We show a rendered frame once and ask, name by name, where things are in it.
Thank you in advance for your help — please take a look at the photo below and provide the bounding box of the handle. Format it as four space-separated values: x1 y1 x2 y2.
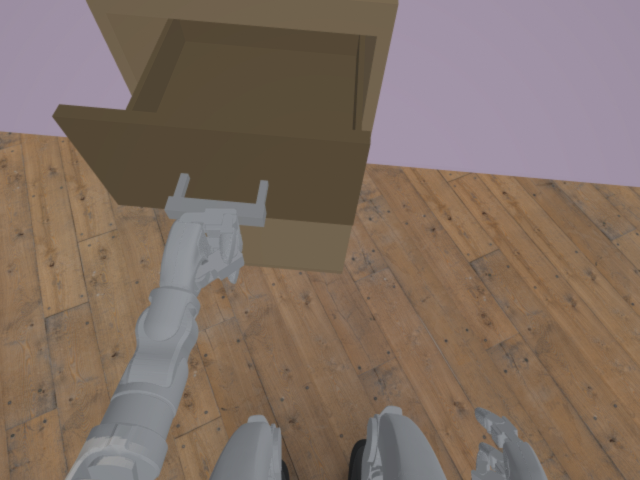
164 173 269 227

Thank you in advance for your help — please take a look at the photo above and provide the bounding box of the cabinet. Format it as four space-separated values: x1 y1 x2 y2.
86 0 398 274

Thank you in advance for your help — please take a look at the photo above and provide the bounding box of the robot left forearm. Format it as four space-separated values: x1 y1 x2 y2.
65 286 200 480

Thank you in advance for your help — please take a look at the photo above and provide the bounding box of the right robot shin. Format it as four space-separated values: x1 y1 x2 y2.
361 406 402 480

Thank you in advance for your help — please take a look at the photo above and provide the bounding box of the robot right hand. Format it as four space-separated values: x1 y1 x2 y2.
471 407 548 480

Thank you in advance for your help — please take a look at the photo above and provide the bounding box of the drawer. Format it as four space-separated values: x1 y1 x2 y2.
52 18 371 226

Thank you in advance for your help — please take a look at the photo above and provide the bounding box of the robot left thigh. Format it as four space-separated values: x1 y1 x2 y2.
209 422 282 480

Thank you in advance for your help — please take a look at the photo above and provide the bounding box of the robot left hand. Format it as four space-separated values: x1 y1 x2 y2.
159 209 244 298

